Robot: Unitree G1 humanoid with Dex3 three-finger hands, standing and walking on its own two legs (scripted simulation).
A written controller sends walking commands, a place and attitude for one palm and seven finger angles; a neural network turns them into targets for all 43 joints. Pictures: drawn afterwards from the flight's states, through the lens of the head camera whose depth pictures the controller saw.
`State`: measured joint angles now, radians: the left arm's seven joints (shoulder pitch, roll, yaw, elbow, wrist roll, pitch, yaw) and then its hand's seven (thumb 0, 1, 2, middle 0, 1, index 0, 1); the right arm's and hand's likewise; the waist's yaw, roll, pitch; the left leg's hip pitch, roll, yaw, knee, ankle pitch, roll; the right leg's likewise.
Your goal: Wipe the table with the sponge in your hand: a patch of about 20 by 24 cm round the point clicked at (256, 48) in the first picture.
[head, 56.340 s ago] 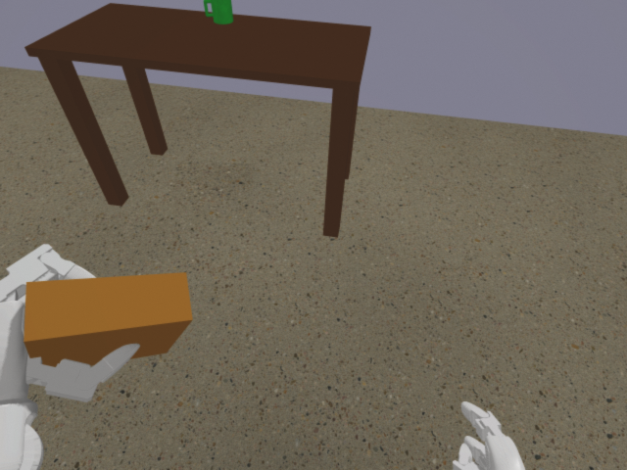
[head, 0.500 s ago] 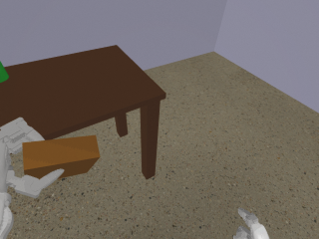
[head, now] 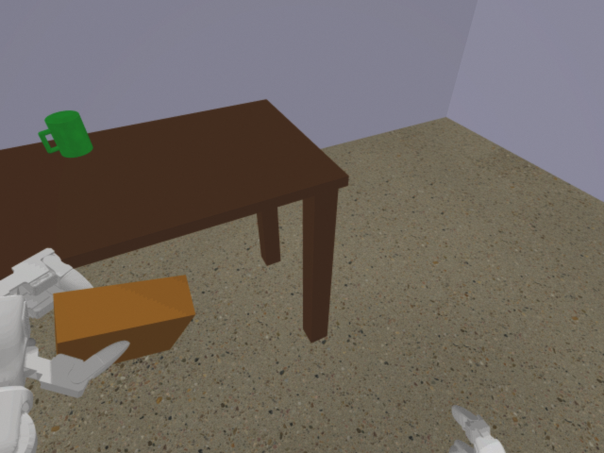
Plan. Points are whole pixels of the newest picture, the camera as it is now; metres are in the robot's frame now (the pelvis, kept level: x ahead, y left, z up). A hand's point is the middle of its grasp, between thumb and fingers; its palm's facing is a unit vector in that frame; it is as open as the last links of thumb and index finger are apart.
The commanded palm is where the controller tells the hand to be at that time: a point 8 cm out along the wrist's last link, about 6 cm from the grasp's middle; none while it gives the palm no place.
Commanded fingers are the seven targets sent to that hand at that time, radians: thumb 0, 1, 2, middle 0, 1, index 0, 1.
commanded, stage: stop stepping back and stand still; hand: left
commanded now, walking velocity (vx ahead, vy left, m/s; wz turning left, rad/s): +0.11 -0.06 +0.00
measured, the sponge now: (141, 322) +0.24 +0.19 +0.12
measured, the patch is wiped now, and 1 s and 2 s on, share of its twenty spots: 1.00 1.00 1.00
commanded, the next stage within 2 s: stand and wait in 0.72 s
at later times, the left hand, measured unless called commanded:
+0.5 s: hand (86, 287) +0.24 +0.24 +0.18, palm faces +0.36 -0.85 -0.39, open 9.0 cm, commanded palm +0.19 +0.29 +0.20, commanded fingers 0.00 0.10 1.30 -1.20 -1.60 -1.20 -1.60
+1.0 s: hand (38, 302) +0.22 +0.27 +0.18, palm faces +0.42 -0.82 -0.38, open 9.0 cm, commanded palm +0.18 +0.31 +0.20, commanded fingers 0.00 0.10 1.30 -1.20 -1.60 -1.20 -1.60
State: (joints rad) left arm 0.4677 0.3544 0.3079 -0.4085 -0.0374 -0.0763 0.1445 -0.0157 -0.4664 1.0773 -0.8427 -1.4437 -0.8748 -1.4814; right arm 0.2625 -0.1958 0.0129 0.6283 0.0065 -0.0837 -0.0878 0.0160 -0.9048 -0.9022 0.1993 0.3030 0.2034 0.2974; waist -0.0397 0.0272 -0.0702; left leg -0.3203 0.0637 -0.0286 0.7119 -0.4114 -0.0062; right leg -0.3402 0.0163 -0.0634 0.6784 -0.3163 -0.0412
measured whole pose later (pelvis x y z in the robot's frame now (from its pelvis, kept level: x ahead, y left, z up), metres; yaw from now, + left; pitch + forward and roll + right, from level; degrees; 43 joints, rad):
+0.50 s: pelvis +0.04 +0.01 +0.01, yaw +1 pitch +0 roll +0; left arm 0.50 0.35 0.30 -0.54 -0.05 -0.13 0.14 -0.02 -0.47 1.08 -0.85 -1.44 -0.88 -1.48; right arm 0.19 -0.21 0.01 0.63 0.01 -0.09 -0.05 0.02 -0.90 -0.90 0.20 0.30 0.21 0.30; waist -0.01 0.01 0.02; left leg -0.27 0.03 0.01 0.59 -0.26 0.00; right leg -0.25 0.03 -0.04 0.56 -0.30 -0.05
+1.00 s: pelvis +0.02 +0.02 +0.02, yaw +1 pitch -1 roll -1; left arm 0.48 0.37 0.32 -0.46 -0.06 -0.11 0.15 -0.01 -0.47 1.08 -0.85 -1.45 -0.88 -1.48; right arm 0.18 -0.21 0.01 0.59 0.01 -0.05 -0.08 0.02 -0.90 -0.90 0.20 0.30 0.21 0.30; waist 0.02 0.03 -0.02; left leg -0.25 0.03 0.02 0.51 -0.25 0.00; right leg -0.22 0.03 -0.04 0.44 -0.21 -0.02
